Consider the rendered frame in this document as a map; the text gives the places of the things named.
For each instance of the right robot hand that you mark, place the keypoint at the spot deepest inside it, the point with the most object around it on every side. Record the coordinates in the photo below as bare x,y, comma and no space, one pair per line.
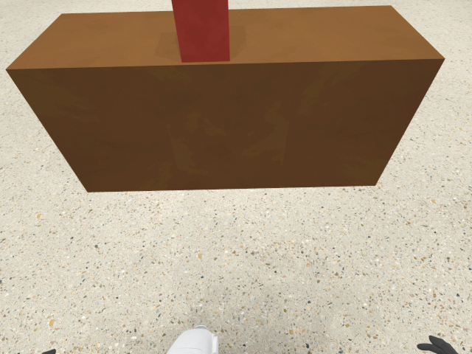
438,346

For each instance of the robot left thigh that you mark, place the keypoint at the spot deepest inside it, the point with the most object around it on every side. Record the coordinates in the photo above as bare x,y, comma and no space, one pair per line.
195,341

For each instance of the carton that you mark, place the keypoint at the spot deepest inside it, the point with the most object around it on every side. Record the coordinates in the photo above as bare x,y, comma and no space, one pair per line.
202,28

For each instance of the pedestal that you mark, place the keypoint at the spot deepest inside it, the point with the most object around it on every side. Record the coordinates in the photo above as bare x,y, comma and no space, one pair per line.
311,97

